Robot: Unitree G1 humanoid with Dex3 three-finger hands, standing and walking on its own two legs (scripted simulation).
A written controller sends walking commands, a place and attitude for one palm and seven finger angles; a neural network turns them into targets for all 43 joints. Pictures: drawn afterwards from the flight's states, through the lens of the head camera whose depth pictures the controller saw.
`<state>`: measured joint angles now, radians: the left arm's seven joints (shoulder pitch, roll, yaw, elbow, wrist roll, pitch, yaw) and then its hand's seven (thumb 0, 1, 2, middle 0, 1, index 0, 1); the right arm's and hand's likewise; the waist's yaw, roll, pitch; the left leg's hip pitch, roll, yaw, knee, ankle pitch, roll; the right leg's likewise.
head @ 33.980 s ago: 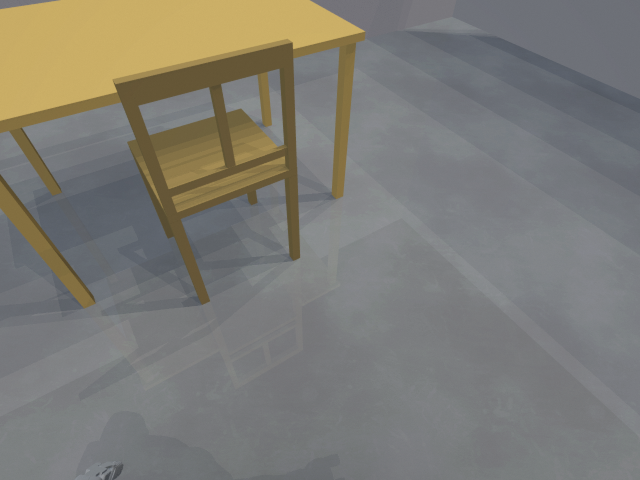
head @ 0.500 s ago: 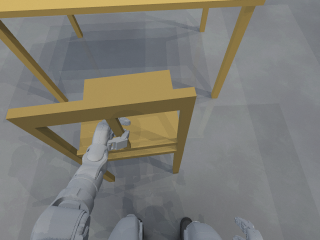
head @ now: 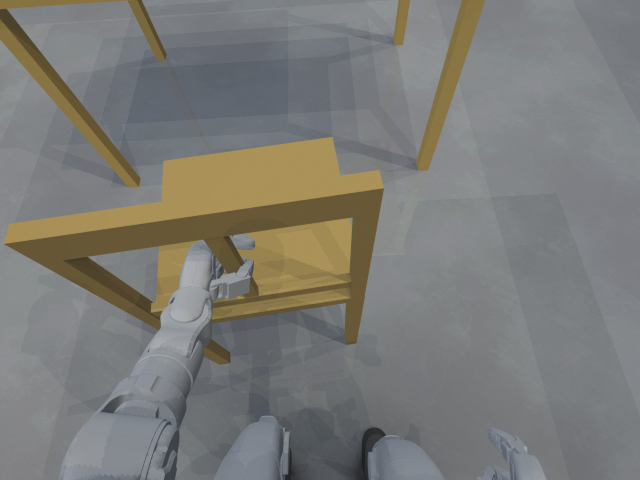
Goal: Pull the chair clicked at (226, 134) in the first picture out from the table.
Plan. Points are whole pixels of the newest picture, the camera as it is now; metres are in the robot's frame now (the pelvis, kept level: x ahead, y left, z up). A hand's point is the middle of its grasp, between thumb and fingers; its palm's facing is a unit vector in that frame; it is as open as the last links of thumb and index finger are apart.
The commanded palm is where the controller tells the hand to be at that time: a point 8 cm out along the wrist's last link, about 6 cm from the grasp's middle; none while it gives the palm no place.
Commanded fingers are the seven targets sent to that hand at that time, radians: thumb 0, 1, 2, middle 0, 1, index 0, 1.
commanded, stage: step backward, pulling the chair out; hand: left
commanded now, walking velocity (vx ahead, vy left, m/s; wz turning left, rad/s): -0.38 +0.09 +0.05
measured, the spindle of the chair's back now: (235, 266) +0.39 +0.15 -0.10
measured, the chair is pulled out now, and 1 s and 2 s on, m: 0.45 0.66 0.66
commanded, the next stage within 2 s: stop walking, hand still on the chair in 0.40 s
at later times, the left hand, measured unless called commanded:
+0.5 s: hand (228, 364) +0.25 +0.13 -0.07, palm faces -0.06 -0.98 -0.18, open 5.7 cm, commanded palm +0.23 +0.18 -0.05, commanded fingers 0.00 0.90 0.90 -0.50 -1.45 -0.50 -1.45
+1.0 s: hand (222, 445) +0.15 +0.13 -0.06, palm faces -0.08 -0.98 -0.16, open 5.7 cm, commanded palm +0.14 +0.18 -0.05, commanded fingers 0.00 0.90 0.90 -0.50 -1.45 -0.50 -1.45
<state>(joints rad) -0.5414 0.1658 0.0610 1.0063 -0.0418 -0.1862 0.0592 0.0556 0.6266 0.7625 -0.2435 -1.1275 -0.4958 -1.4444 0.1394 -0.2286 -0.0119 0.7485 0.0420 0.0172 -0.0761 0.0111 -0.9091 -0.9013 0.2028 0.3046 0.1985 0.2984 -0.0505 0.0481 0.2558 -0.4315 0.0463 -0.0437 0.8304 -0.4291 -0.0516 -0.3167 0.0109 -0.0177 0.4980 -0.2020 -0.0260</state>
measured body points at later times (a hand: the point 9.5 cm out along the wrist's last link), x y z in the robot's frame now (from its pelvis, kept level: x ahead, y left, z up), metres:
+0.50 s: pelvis -0.11 +0.02 +0.00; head -0.01 -0.01 +0.43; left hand +0.24 +0.18 -0.05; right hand -0.02 -0.21 -0.16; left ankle -0.11 +0.18 -0.72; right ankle -0.09 -0.10 -0.74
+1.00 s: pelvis -0.12 +0.03 +0.00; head -0.10 +0.00 +0.45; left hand +0.15 +0.18 -0.05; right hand -0.02 -0.20 -0.14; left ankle -0.14 +0.18 -0.74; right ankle -0.09 -0.10 -0.74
